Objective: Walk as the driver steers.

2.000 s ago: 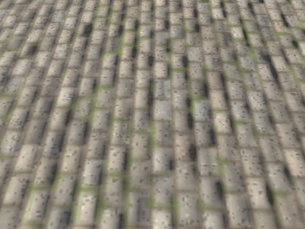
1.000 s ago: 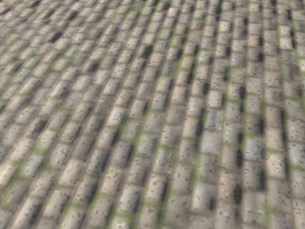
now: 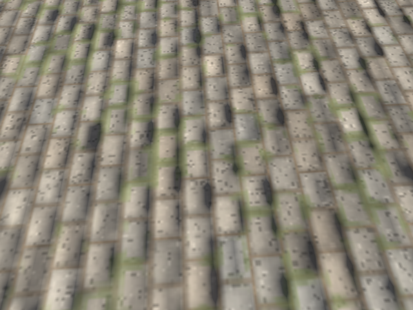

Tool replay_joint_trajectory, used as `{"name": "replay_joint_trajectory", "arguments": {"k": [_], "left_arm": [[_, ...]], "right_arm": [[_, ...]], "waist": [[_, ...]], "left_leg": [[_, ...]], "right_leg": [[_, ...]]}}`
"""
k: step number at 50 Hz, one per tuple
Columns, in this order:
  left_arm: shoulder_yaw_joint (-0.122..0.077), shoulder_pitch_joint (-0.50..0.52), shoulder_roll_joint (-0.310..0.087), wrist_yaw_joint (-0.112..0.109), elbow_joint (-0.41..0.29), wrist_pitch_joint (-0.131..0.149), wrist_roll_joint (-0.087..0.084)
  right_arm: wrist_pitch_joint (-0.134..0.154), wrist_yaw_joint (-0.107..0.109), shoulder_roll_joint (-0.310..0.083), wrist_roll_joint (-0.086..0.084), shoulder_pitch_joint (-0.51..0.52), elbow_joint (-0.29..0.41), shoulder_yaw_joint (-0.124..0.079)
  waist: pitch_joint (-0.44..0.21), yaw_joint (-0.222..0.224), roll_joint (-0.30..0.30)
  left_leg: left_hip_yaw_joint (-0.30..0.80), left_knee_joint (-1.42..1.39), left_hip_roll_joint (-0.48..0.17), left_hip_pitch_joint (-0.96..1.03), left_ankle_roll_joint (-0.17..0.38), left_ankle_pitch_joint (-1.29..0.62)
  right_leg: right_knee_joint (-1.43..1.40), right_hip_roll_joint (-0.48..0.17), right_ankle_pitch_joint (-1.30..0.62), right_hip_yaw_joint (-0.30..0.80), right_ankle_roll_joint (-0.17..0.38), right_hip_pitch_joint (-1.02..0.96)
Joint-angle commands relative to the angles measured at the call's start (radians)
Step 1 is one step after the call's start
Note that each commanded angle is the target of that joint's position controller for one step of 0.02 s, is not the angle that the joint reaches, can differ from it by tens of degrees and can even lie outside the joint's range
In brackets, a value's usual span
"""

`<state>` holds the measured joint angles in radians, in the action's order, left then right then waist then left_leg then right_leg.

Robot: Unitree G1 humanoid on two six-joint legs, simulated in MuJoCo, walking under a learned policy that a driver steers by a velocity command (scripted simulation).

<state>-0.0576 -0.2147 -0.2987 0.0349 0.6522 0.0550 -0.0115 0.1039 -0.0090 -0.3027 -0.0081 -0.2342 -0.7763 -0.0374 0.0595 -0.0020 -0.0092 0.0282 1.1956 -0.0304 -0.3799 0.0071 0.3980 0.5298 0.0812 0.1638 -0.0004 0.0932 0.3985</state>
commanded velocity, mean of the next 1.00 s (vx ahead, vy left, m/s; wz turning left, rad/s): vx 0.50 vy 0.00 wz -0.51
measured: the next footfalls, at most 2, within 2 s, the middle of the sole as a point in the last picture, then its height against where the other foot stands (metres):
left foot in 0.36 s outside the picture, level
right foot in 0.88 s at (295, 270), level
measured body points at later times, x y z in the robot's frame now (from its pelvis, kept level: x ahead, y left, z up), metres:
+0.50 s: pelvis +0.29 +0.04 +0.00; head +0.31 +0.04 +0.45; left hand +0.45 +0.28 -0.11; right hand +0.36 -0.27 -0.08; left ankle +0.36 +0.13 -0.73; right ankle +0.17 -0.07 -0.64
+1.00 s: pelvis +0.51 -0.12 +0.00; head +0.54 -0.15 +0.45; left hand +0.79 +0.02 -0.08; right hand +0.42 -0.39 -0.13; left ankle +0.48 +0.07 -0.63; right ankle +0.52 -0.22 -0.73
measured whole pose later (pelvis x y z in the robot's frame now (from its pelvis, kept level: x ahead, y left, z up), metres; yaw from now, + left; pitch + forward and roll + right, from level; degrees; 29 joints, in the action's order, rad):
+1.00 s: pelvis +0.51 -0.12 +0.00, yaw -30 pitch +1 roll +0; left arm -0.05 -0.17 -0.27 0.03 0.62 0.05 0.00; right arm 0.08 -0.02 -0.31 -0.04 -0.28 -0.85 -0.04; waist 0.06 -0.03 -0.02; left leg 0.00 1.20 -0.07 -0.36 0.01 0.41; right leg 0.54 0.04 0.18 -0.04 0.07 0.38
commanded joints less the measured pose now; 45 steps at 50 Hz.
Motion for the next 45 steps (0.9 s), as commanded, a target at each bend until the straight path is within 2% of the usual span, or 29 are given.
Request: {"name": "replay_joint_trajectory", "arguments": {"k": [1, 4, 7, 9, 11, 14, 16, 17, 18, 19, 20, 21, 22, 23, 24, 26, 28, 30, 32, 35, 38, 39, 41, 42, 43, 44, 45], "left_arm": [[-0.035, -0.037, -0.120, -0.013, -0.076, 0.013, 0.012], [-0.042, -0.049, -0.143, -0.028, -0.061, 0.017, 0.002], [-0.048, -0.085, -0.162, -0.045, -0.040, 0.008, -0.005], [-0.050, -0.112, -0.167, -0.050, -0.027, 0.002, -0.008], [-0.053, -0.144, -0.173, -0.051, -0.010, -0.003, -0.012], [-0.052, -0.159, -0.158, -0.055, 0.005, -0.012, -0.016], [-0.054, -0.140, -0.156, -0.057, 0.004, -0.019, -0.012], [-0.047, -0.126, -0.135, -0.055, -0.001, -0.021, -0.010], [-0.028, -0.120, -0.084, -0.051, -0.014, -0.019, -0.003], [-0.008, -0.212, -0.020, -0.051, -0.036, -0.013, -0.006], [-0.005, -0.270, -0.053, -0.053, -0.050, -0.006, -0.025], [-0.027, -0.210, -0.144, -0.053, -0.030, -0.009, -0.031], [-0.034, -0.122, -0.164, -0.052, -0.043, -0.016, -0.021], [-0.035, -0.079, -0.151, -0.050, -0.054, -0.018, -0.010], [-0.039, -0.063, -0.136, -0.046, -0.060, -0.021, -0.007], [-0.031, -0.077, -0.091, -0.038, -0.062, -0.031, -0.017], [-0.024, -0.050, -0.066, -0.036, -0.079, -0.036, -0.014], [-0.020, -0.017, -0.056, -0.034, -0.091, -0.036, -0.010], [-0.016, 0.017, -0.050, -0.024, -0.095, -0.029, -0.011], [-0.006, 0.121, -0.028, -0.004, -0.119, -0.018, -0.011], [-0.002, 0.199, -0.022, 0.015, -0.152, -0.016, -0.015], [-0.003, 0.212, -0.025, 0.018, -0.163, -0.015, -0.015], [-0.016, 0.185, -0.051, 0.020, -0.169, -0.015, -0.007], [-0.032, 0.117, -0.080, 0.017, -0.155, -0.017, -0.001], [-0.058, -0.031, -0.120, 0.010, -0.113, -0.020, 0.000], [-0.085, -0.192, -0.181, -0.007, -0.070, -0.029, -0.002], [-0.100, -0.220, -0.300, -0.018, -0.060, -0.026, -0.004]], "right_arm": [[0.021, 0.003, -0.128, 0.016, 0.025, 0.103, -0.034], [-0.006, 0.008, -0.090, 0.027, 0.036, 0.106, -0.025], [-0.007, 0.007, -0.060, 0.026, 0.156, 0.134, -0.012], [-0.001, 0.000, -0.050, 0.018, 0.226, 0.148, -0.007], [0.006, -0.007, -0.062, 0.008, 0.274, 0.162, -0.011], [0.018, -0.016, -0.098, 0.002, 0.283, 0.170, -0.027], [0.027, -0.016, -0.119, -0.001, 0.227, 0.159, -0.041], [0.032, -0.011, -0.133, 0.003, 0.147, 0.138, -0.053], [0.037, -0.003, -0.170, 0.018, 0.027, 0.124, -0.068], [0.031, 0.004, -0.250, 0.035, -0.104, 0.112, -0.089], [0.018, -0.007, -0.237, 0.013, -0.146, 0.082, -0.091], [0.012, -0.005, -0.148, 0.002, -0.093, 0.101, -0.068], [0.003, 0.000, -0.112, 0.005, -0.049, 0.108, -0.057], [-0.002, 0.001, -0.092, 0.012, -0.009, 0.104, -0.049], [-0.002, 0.003, -0.072, 0.018, 0.014, 0.097, -0.042], [0.005, 0.005, -0.068, 0.017, 0.022, 0.082, -0.042], [0.013, 0.004, -0.091, 0.014, 0.014, 0.062, -0.051], [0.013, 0.006, -0.115, 0.015, 0.006, 0.044, -0.059], [0.007, 0.007, -0.127, 0.013, 0.009, 0.032, -0.061], [-0.004, 0.011, -0.148, 0.006, -0.019, 0.011, -0.062], [-0.019, 0.010, -0.173, -0.008, -0.071, -0.019, -0.068], [-0.025, 0.008, -0.180, -0.015, -0.084, -0.029, -0.069], [-0.036, 0.009, -0.207, -0.025, -0.089, -0.039, -0.076], [-0.041, 0.011, -0.221, -0.028, -0.086, -0.043, -0.078], [-0.046, 0.014, -0.214, -0.029, -0.076, -0.045, -0.072], [-0.041, 0.018, -0.176, -0.012, -0.083, -0.035, -0.054], [-0.022, 0.004, -0.043, 0.022, -0.186, 0.015, -0.007]], "waist": [[-0.137, -0.004, 0.040], [-0.098, -0.016, 0.042], [-0.066, 0.025, 0.065], [-0.061, 0.055, 0.083], [-0.057, 0.074, 0.092], [-0.058, 0.065, 0.109], [-0.064, 0.029, 0.141], [-0.097, -0.015, 0.140], [-0.207, -0.072, 0.097], [-0.360, -0.071, -0.109], [-0.393, -0.052, -0.325], [-0.251, -0.072, -0.181], [-0.151, -0.076, -0.105], [-0.084, -0.058, -0.069], [-0.052, -0.038, -0.081], [-0.040, -0.018, -0.112], [-0.030, -0.016, -0.091], [-0.030, -0.020, -0.069], [-0.028, -0.030, -0.060], [-0.003, -0.070, -0.049], [0.023, -0.092, -0.043], [0.028, -0.088, -0.044], [-0.003, -0.047, -0.067], [-0.053, 0.003, -0.080], [-0.133, 0.091, -0.064], [-0.223, 0.164, -0.019], [-0.348, 0.072, 0.253]], "left_leg": [[0.065, -0.055, -0.074, -0.261, -0.013, -0.082], [0.034, -0.185, -0.063, -0.241, -0.064, -0.147], [0.025, -0.421, -0.029, -0.213, -0.085, -0.350], [0.021, -0.556, 0.004, -0.156, -0.084, -0.456], [0.030, -0.621, 0.025, -0.123, -0.077, -0.489], [0.064, -0.698, 0.032, -0.103, -0.048, -0.421], [0.057, -0.723, 0.034, -0.030, -0.016, -0.339], [0.038, -0.766, 0.034, 0.087, 0.010, -0.345], [0.114, -0.747, -0.064, 0.306, 0.063, -0.327], [0.440, -0.763, -0.287, 0.666, 0.186, -0.216], [0.790, -0.868, -0.407, 0.751, 0.269, 0.052], [0.701, -0.904, -0.373, 0.635, 0.231, 0.178], [0.538, -0.910, -0.330, 0.512, 0.190, 0.102], [0.422, -0.934, -0.284, 0.397, 0.175, -0.020], [0.335, -0.958, -0.249, 0.327, 0.165, -0.110], [0.217, -1.003, -0.216, 0.258, 0.164, -0.213], [0.143, -1.031, -0.223, 0.252, 0.184, -0.305], [0.079, -1.041, -0.231, 0.280, 0.193, -0.395], [0.001, -1.041, -0.214, 0.302, 0.179, -0.455], [-0.090, -1.038, -0.201, 0.324, 0.154, -0.481], [-0.122, -1.023, -0.230, 0.391, 0.142, -0.514], [-0.127, -1.008, -0.243, 0.416, 0.140, -0.563], [-0.149, -0.918, -0.257, 0.460, 0.129, -0.842], [-0.168, -0.811, -0.251, 0.467, 0.118, -0.998], [-0.204, -0.636, -0.223, 0.410, 0.094, -1.063], [-0.215, -0.393, -0.187, 0.203, 0.059, -0.861], [-0.192, 0.005, -0.018, -0.231, -0.008, -0.012]], "right_leg": [[-0.272, -0.265, -0.231, 0.402, 0.209, -0.317], [-0.302, -0.233, -0.310, 0.316, 0.213, -0.202], [-0.297, -0.177, -0.237, 0.255, 0.164, -0.153], [-0.284, -0.159, -0.164, 0.254, 0.135, -0.137], [-0.265, -0.176, -0.114, 0.296, 0.123, -0.154], [-0.188, -0.210, -0.069, 0.388, 0.106, -0.245], [-0.128, -0.219, -0.099, 0.431, 0.089, -0.269], [-0.058, -0.184, -0.137, 0.417, 0.066, -0.255], [0.136, -0.132, -0.112, 0.363, 0.032, -0.185], [0.467, -0.001, 0.169, 0.227, -0.042, 0.097], [0.681, -0.005, 0.446, 0.181, -0.068, 0.331], [0.765, -0.067, 0.365, 0.200, -0.079, 0.400], [0.773, -0.101, 0.285, 0.158, -0.083, 0.397], [0.736, -0.130, 0.227, 0.144, -0.087, 0.371], [0.693, -0.159, 0.186, 0.142, -0.086, 0.340], [0.655, -0.183, 0.149, 0.115, -0.089, 0.288], [0.605, -0.194, 0.107, 0.106, -0.099, 0.313], [0.528, -0.200, 0.036, 0.104, -0.109, 0.343], [0.418, -0.198, -0.069, 0.085, -0.108, 0.332], [0.245, -0.181, -0.187, 0.028, -0.095, 0.286], [0.143, -0.165, -0.160, -0.006, -0.068, 0.267], [0.118, -0.154, -0.119, -0.015, -0.053, 0.255], [0.081, -0.101, -0.015, -0.052, -0.012, 0.161], [0.059, -0.065, 0.016, -0.072, 0.013, 0.052], [-0.007, -0.026, -0.051, -0.089, 0.046, -0.166], [0.008, -0.086, -0.101, 0.017, 0.081, -0.465], [-0.038, -0.380, 0.023, 0.548, 0.252, -0.819]]}}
